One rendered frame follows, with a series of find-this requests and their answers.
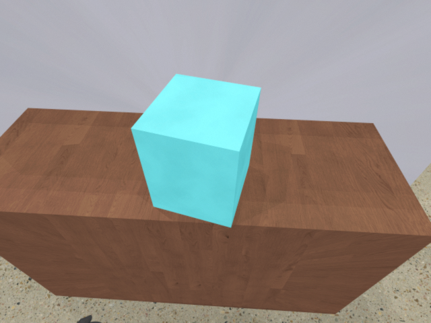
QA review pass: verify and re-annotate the pedestal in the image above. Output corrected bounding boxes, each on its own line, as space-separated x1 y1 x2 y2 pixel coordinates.
0 108 431 314

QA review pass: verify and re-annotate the carton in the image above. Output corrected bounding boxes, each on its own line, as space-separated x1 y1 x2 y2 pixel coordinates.
131 74 261 227

